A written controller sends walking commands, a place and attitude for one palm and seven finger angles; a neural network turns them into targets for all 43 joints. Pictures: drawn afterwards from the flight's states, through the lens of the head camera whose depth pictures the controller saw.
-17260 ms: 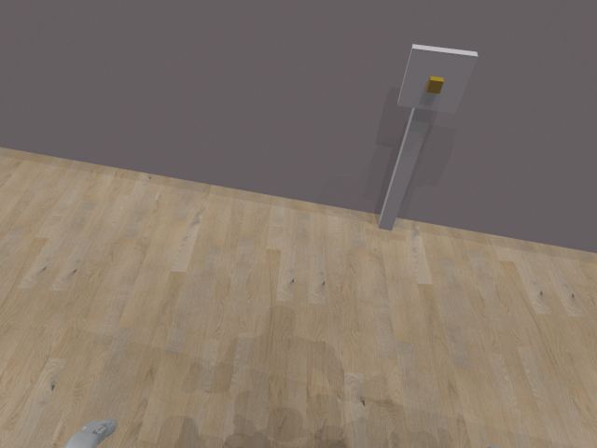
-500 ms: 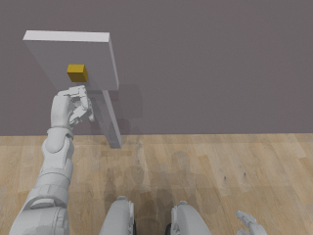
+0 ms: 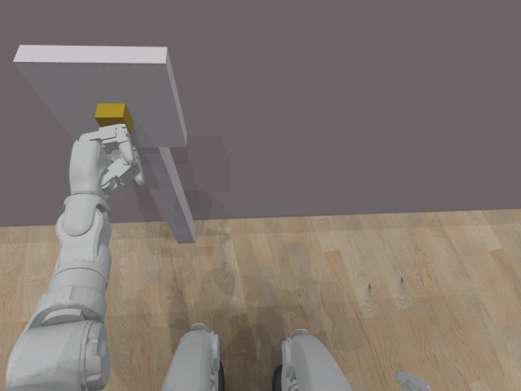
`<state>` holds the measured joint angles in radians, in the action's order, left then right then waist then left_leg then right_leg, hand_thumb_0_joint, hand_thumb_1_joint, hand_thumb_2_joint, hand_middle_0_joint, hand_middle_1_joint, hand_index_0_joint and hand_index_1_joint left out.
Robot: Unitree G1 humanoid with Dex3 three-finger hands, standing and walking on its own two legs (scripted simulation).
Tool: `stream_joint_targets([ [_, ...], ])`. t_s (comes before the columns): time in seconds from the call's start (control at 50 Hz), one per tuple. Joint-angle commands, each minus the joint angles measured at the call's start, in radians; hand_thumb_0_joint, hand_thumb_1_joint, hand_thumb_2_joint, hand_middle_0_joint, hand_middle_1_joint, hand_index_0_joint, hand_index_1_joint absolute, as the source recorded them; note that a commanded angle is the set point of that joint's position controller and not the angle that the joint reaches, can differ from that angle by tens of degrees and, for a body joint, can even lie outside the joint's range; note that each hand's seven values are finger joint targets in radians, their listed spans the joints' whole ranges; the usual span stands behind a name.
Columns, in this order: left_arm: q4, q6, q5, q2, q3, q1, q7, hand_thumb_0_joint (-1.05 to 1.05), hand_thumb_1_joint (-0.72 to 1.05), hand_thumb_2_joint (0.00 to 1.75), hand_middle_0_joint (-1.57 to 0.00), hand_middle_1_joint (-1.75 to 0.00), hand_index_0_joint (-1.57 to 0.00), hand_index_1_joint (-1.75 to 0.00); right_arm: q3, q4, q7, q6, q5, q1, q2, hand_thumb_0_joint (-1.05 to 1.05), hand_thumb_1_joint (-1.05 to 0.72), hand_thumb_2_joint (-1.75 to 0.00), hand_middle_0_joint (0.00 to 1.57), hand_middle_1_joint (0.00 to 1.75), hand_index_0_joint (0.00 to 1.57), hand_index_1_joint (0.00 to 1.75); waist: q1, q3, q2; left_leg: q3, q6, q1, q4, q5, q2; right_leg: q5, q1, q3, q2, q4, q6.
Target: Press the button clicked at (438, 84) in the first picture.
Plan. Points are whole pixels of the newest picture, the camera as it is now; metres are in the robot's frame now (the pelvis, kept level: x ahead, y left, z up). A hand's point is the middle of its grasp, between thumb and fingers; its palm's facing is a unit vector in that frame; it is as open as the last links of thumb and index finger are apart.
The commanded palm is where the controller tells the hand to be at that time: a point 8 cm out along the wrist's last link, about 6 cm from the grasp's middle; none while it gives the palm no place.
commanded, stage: press the button with the knuckle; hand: left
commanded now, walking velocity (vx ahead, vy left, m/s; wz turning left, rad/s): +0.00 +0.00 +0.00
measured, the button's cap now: (115, 117) +0.50 +0.21 +0.07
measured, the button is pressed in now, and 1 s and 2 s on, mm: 0 11 0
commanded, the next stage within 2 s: hold the button down briefly in 0.66 s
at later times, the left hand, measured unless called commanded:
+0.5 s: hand (133, 152) +0.46 +0.19 +0.03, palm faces +0.04 -1.00 -0.04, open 3.5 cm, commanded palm +0.47 +0.23 +0.03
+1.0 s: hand (133, 152) +0.46 +0.19 +0.03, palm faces +0.04 -1.00 -0.05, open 3.5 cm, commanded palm +0.48 +0.22 +0.03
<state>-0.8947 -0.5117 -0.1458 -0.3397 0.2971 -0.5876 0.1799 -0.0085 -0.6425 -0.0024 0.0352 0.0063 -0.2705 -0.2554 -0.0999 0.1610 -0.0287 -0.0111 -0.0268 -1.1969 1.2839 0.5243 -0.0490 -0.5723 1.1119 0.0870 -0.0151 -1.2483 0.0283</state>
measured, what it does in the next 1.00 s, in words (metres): stands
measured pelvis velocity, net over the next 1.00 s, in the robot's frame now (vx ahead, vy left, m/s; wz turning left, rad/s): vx -0.05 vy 0.00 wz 0.00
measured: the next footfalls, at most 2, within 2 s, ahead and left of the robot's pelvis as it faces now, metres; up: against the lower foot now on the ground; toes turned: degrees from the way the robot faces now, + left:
none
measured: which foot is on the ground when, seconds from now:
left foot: down 0.00-1.00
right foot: down 0.00-1.00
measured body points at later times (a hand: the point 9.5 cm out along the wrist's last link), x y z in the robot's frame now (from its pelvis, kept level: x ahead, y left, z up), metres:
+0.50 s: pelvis -0.02 +0.00 -0.01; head +0.13 +0.03 +0.41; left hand +0.46 +0.25 +0.03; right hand +0.04 -0.27 -0.13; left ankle +0.04 +0.10 -0.62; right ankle +0.01 -0.11 -0.62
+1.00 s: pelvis -0.05 +0.00 -0.03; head +0.10 +0.04 +0.40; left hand +0.46 +0.25 +0.03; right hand -0.01 -0.27 -0.13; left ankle +0.04 +0.10 -0.62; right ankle +0.01 -0.11 -0.62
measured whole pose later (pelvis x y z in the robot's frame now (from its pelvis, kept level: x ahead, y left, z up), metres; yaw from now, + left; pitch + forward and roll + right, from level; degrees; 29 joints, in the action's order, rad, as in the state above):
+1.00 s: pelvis -0.05 +0.00 -0.03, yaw +0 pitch +26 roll -5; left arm -1.19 -0.51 -0.07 -0.49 0.31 -0.92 0.16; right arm -0.06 -0.68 0.02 -0.01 0.02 -0.31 -0.27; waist -0.17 0.14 -0.03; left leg 0.04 -0.03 -1.38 1.37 0.46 -0.04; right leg -0.52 1.27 0.13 -0.01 -1.32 0.03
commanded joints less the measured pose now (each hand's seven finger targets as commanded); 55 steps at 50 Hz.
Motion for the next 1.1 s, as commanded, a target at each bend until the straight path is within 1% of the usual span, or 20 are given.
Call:
stream_joint_targets([
  [0.0,0.178,-0.06,-0.013,-0.189,0.051,-0.343,-0.004,0.0,0.9,0.9,-1.3,-1.5,-1.3,-1.5,0.061,0.082,0.009,-0.014,0.002,-0.112,-0.167,0.0,-0.9,-0.9,0.2,0.3,0.2,0.3,-0.009,0.474,-0.047,0.064,0.005,0.421,-0.132,-0.351,0.028,0.345,-0.163,-0.06,-0.028,0.162,-0.006],
  [0.04,0.15,-0.064,-0.001,-0.209,0.061,-0.371,-0.009,0.0,0.9,0.9,-1.3,-1.5,-1.3,-1.5,0.059,0.077,0.009,-0.01,0.003,-0.115,-0.168,0.0,-0.9,-0.9,0.2,0.3,0.2,0.3,-0.019,0.452,-0.043,0.066,0.003,0.398,-0.128,-0.341,0.026,0.339,-0.148,-0.06,-0.028,0.157,-0.008],
  [0.06,0.153,-0.067,0.001,-0.18,0.031,-0.419,-0.006,0.0,0.9,0.9,-1.3,-1.5,-1.3,-1.5,0.058,0.075,0.01,-0.009,0.003,-0.114,-0.164,0.0,-0.9,-0.9,0.2,0.3,0.2,0.3,-0.035,0.446,-0.059,0.064,0.002,0.396,-0.125,-0.317,0.028,0.321,-0.133,-0.064,-0.026,0.162,-0.01],
  [0.1,0.105,-0.07,0.007,-0.223,0.061,-0.462,-0.009,0.0,0.9,0.9,-1.3,-1.5,-1.3,-1.5,0.058,0.063,0.014,-0.006,0.004,-0.124,-0.173,0.0,-0.9,-0.9,0.2,0.3,0.2,0.3,-0.042,0.419,-0.045,0.07,0.001,0.377,-0.124,-0.275,0.026,0.277,-0.113,-0.063,-0.028,0.167,-0.009],
  [0.14,0.08,-0.071,0.016,-0.215,0.044,-0.527,-0.008,0.0,0.9,0.9,-1.3,-1.5,-1.3,-1.5,0.055,0.056,0.016,-0.007,0.007,-0.127,-0.174,0.0,-0.9,-0.9,0.2,0.3,0.2,0.3,-0.058,0.431,-0.077,0.076,0.001,0.387,-0.117,-0.261,0.027,0.252,-0.075,-0.061,-0.027,0.161,-0.009],
  [0.26,0.034,-0.062,0.022,-0.231,0.046,-0.595,-0.002,0.0,0.9,0.9,-1.3,-1.5,-1.3,-1.5,0.053,0.051,0.016,0.001,0.012,-0.148,-0.18,0.0,-0.9,-0.9,0.2,0.3,0.2,0.3,-0.067,0.488,-0.095,0.089,-0.001,0.419,-0.106,-0.291,0.025,0.258,-0.06,-0.054,-0.03,0.153,-0.005],
  [0.34,-0.004,-0.051,0.031,-0.255,0.042,-0.679,-0.003,0.0,0.9,0.9,-1.3,-1.5,-1.3,-1.5,0.046,0.043,0.018,0.007,0.011,-0.153,-0.185,0.0,-0.9,-0.9,0.2,0.3,0.2,0.3,-0.096,0.446,-0.084,0.09,-0.007,0.363,-0.097,-0.234,0.024,0.216,-0.037,-0.059,-0.032,0.159,-0.008],
  [0.42,-0.036,-0.042,0.035,-0.297,0.063,-0.732,-0.005,0.0,0.9,0.9,-1.3,-1.5,-1.3,-1.5,0.041,0.044,0.022,0.004,0.011,-0.159,-0.191,0.0,-0.9,-0.9,0.2,0.3,0.2,0.3,-0.106,0.435,-0.082,0.091,-0.012,0.311,-0.09,-0.162,0.029,0.162,-0.032,-0.067,-0.033,0.161,-0.006],
  [0.46,-0.053,-0.036,0.038,-0.287,0.05,-0.755,-0.007,0.0,0.9,0.9,-1.3,-1.5,-1.3,-1.5,0.039,0.04,0.023,0.001,0.01,-0.161,-0.19,0.0,-0.9,-0.9,0.2,0.3,0.2,0.3,-0.109,0.436,-0.113,0.093,-0.01,0.32,-0.091,-0.144,0.029,0.144,-0.007,-0.064,-0.034,0.162,-0.006],
  [0.48,-0.057,-0.032,0.036,-0.28,0.037,-0.784,-0.008,0.0,0.9,0.9,-1.3,-1.5,-1.3,-1.5,0.036,0.037,0.023,-0.002,0.01,-0.162,-0.191,0.0,-0.9,-0.9,0.2,0.3,0.2,0.3,-0.124,0.423,-0.1,0.096,-0.012,0.308,-0.09,-0.123,0.028,0.132,0.001,-0.064,-0.034,0.164,-0.007],
  [0.5,-0.055,-0.031,0.036,-0.311,0.056,-0.798,-0.011,0.0,0.9,0.9,-1.3,-1.5,-1.3,-1.5,0.035,0.037,0.026,-0.004,0.011,-0.163,-0.196,0.0,-0.9,-0.9,0.2,0.3,0.2,0.3,-0.122,0.426,-0.104,0.095,-0.013,0.296,-0.087,-0.104,0.028,0.118,-0.001,-0.069,-0.033,0.166,-0.007],
  [0.56,-0.035,-0.037,0.04,-0.3,0.036,-0.843,-0.014,0.0,0.9,0.9,-1.3,-1.5,-1.3,-1.5,0.033,0.036,0.026,-0.013,0.013,-0.164,-0.197,0.0,-0.9,-0.9,0.2,0.3,0.2,0.3,-0.123,0.464,-0.159,0.112,-0.007,0.342,-0.099,-0.096,0.028,0.109,0.032,-0.058,-0.034,0.154,-0.002],
  [0.6,-0.056,-0.032,0.038,-0.316,0.042,-0.861,-0.023,0.0,0.9,0.9,-1.3,-1.5,-1.3,-1.5,0.029,0.032,0.027,-0.018,0.013,-0.162,-0.202,0.0,-0.9,-0.9,0.2,0.3,0.2,0.3,-0.135,0.424,-0.133,0.108,-0.012,0.301,-0.1,-0.041,0.028,0.077,0.035,-0.066,-0.034,0.167,-0.004],
  [0.66,-0.047,-0.037,0.048,-0.343,0.049,-0.897,-0.031,0.0,0.9,0.9,-1.3,-1.5,-1.3,-1.5,0.025,0.034,0.029,-0.029,0.015,-0.164,-0.207,0.0,-0.9,-0.9,0.2,0.3,0.2,0.3,-0.135,0.46,-0.147,0.114,-0.012,0.294,-0.098,-0.012,0.03,0.056,0.04,-0.067,-0.033,0.157,-0.003],
  [0.76,-0.06,-0.036,0.052,-0.376,0.051,-0.932,-0.033,0.0,0.9,0.9,-1.3,-1.5,-1.3,-1.5,0.017,0.031,0.035,-0.045,0.013,-0.163,-0.213,0.0,-0.9,-0.9,0.2,0.3,0.2,0.3,-0.143,0.441,-0.159,0.119,-0.012,0.26,-0.105,0.053,0.028,0.017,0.056,-0.071,-0.033,0.155,-0.002],
  [0.84,-0.06,-0.029,0.048,-0.352,0.027,-0.952,-0.043,0.0,0.9,0.9,-1.3,-1.5,-1.3,-1.5,0.015,0.032,0.038,-0.06,0.012,-0.164,-0.218,0.0,-0.9,-0.9,0.2,0.3,0.2,0.3,-0.158,0.43,-0.153,0.133,-0.014,0.261,-0.123,0.113,0.026,-0.006,0.08,-0.07,-0.031,0.158,-0.004],
  [0.9,-0.045,-0.025,0.05,-0.365,0.034,-0.956,-0.044,0.0,0.9,0.9,-1.3,-1.5,-1.3,-1.5,0.015,0.027,0.039,-0.066,0.014,-0.172,-0.218,0.0,-0.9,-0.9,0.2,0.3,0.2,0.3,-0.154,0.471,-0.173,0.131,-0.013,0.28,-0.117,0.081,0.025,0.012,0.067,-0.07,-0.031,0.155,-0.003],
  [0.96,-0.054,-0.025,0.05,-0.383,0.056,-0.947,-0.047,0.0,0.9,0.9,-1.3,-1.5,-1.3,-1.5,0.015,0.025,0.037,-0.071,0.015,-0.175,-0.22,0.0,-0.9,-0.9,0.2,0.3,0.2,0.3,-0.142,0.456,-0.17,0.136,-0.009,0.278,-0.124,0.086,0.023,0.009,0.069,-0.065,-0.031,0.154,-0.001],
  [1.04,-0.054,-0.025,0.053,-0.36,0.036,-0.953,-0.055,0.0,0.9,0.9,-1.3,-1.5,-1.3,-1.5,0.016,0.02,0.036,-0.077,0.015,-0.175,-0.222,0.0,-0.9,-0.9,0.2,0.3,0.2,0.3,-0.154,0.436,-0.172,0.146,-0.009,0.288,-0.135,0.11,0.021,0.004,0.097,-0.06,-0.03,0.154,-0.001],
  [1.08,-0.07,-0.021,0.055,-0.373,0.053,-0.921,-0.057,0.0,0.9,0.9,-1.3,-1.5,-1.3,-1.5,0.016,0.021,0.035,-0.076,0.017,-0.179,-0.224,0.0,-0.9,-0.9,0.2,0.3,0.2,0.3,-0.143,0.439,-0.164,0.145,-0.008,0.28,-0.136,0.112,0.022,0.001,0.085,-0.061,-0.031,0.156,0.0],
])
